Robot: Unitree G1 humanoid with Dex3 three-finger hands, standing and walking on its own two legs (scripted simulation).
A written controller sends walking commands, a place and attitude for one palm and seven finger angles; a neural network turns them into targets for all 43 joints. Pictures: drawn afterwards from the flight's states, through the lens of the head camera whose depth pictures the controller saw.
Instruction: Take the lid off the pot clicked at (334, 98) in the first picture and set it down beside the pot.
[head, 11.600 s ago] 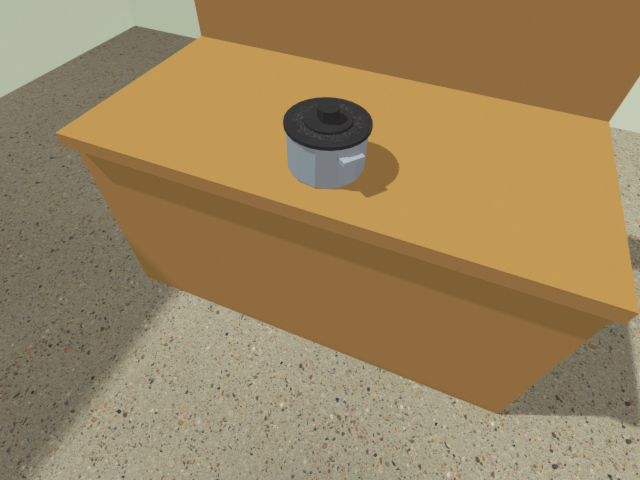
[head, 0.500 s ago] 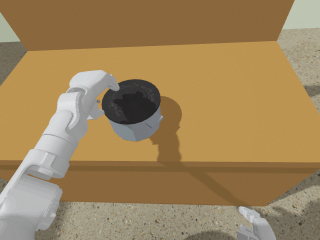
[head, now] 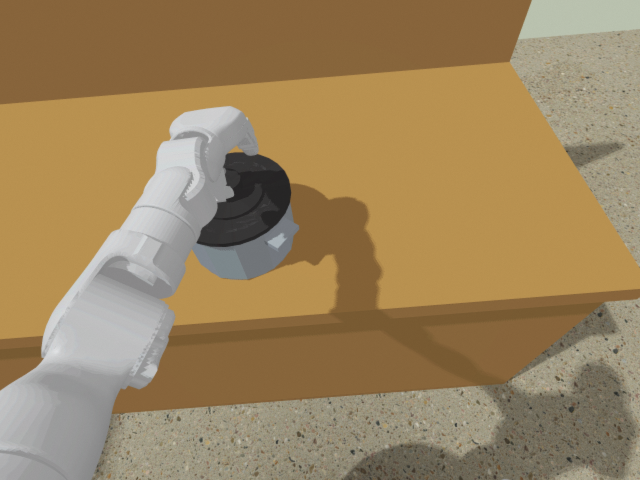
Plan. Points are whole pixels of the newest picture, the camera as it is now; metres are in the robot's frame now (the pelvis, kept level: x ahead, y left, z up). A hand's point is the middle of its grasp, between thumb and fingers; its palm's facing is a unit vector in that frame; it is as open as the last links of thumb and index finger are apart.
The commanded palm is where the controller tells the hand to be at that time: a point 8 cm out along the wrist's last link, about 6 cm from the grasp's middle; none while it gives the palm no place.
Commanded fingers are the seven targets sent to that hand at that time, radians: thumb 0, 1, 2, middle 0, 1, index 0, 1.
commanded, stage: move the open hand above the knob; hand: left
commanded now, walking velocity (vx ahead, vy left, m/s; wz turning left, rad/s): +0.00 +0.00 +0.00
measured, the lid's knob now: (226, 184) +0.53 +0.11 +0.04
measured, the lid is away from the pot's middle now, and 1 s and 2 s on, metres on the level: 0.00 0.00 0.00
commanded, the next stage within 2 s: lower the open fingers around the knob in 0.64 s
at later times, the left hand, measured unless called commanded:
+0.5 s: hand (211, 169) +0.49 +0.11 +0.11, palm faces -0.34 -0.04 -0.94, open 10.1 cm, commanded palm +0.49 +0.12 +0.18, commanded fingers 0.00 -0.28 1.37 -0.82 -0.08 -0.82 -0.08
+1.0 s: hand (209, 180) +0.48 +0.12 +0.10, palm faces -0.34 -0.04 -0.94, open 10.1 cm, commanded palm +0.49 +0.12 +0.16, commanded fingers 0.00 -0.28 1.37 -0.82 -0.08 -0.82 -0.08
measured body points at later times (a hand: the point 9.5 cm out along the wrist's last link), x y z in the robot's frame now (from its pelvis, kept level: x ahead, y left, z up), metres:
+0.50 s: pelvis +0.01 +0.00 +0.00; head +0.07 -0.03 +0.45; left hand +0.51 +0.11 +0.16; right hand +0.08 -0.27 -0.14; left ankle +0.02 +0.10 -0.73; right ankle -0.05 -0.13 -0.73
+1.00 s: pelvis +0.00 +0.00 +0.00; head +0.06 -0.02 +0.45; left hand +0.50 +0.12 +0.15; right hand +0.08 -0.26 -0.14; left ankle +0.02 +0.10 -0.73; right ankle -0.05 -0.13 -0.73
